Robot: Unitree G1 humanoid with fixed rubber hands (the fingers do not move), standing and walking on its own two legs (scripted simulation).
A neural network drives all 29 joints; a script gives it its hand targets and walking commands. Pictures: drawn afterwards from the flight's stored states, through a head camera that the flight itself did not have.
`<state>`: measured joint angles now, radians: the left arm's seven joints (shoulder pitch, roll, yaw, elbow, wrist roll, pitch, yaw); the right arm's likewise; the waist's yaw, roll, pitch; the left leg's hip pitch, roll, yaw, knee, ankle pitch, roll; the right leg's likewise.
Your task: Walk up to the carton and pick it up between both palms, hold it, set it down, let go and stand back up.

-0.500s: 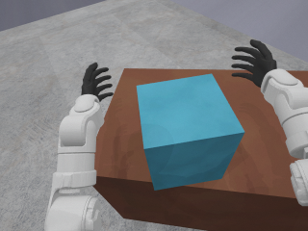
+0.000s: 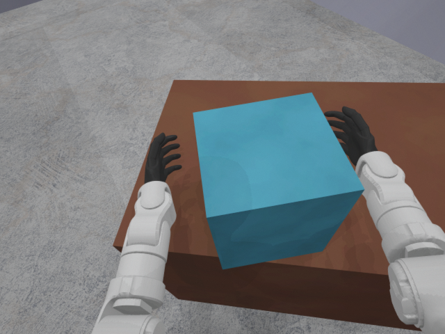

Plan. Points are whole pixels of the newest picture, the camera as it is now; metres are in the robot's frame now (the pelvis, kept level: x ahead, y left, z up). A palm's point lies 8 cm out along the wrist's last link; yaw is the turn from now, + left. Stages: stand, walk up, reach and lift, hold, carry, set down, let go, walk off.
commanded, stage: reach and lift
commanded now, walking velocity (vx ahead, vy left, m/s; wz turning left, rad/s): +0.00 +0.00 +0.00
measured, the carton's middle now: (263, 188) +0.39 +0.03 +0.02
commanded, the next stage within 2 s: none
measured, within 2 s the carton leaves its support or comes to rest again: neither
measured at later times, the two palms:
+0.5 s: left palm (171, 180) +0.36 +0.19 +0.06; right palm (349, 149) +0.47 -0.12 +0.06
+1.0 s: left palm (177, 178) +0.37 +0.18 +0.06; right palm (344, 154) +0.46 -0.11 +0.06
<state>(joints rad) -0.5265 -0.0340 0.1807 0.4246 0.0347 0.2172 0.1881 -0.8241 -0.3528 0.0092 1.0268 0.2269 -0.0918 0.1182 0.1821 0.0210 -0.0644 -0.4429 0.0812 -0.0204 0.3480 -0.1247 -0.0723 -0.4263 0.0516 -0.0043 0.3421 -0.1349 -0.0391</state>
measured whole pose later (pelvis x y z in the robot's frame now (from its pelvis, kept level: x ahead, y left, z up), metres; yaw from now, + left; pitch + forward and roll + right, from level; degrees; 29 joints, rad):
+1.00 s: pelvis +0.00 -0.01 +0.00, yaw +0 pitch +13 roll +0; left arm -0.58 -0.18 0.33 0.53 0.23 0.06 0.20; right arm -0.86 -0.19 -0.09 1.10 0.06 -0.17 0.04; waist 0.16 0.00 -0.06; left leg -0.43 0.09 0.00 0.31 -0.10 -0.08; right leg -0.43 0.06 0.00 0.32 -0.12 -0.05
